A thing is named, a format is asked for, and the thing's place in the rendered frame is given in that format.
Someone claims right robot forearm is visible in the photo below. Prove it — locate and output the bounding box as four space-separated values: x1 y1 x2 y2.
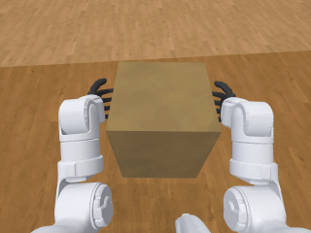
221 97 287 221

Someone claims carton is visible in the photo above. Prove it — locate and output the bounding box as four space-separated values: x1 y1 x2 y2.
105 61 222 179

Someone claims robot right upper arm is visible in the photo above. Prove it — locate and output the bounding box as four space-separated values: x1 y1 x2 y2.
224 185 311 233

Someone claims robot right hand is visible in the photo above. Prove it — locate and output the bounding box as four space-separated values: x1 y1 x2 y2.
212 81 236 122

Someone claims robot right thigh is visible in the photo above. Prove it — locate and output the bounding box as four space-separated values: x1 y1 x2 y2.
175 215 211 233

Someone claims robot left upper arm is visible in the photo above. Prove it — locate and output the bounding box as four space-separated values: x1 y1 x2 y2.
31 182 114 233

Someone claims robot left hand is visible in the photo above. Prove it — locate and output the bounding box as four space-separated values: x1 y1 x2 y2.
87 78 114 119

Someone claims left robot forearm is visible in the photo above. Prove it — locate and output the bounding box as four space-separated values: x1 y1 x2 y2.
54 94 106 220

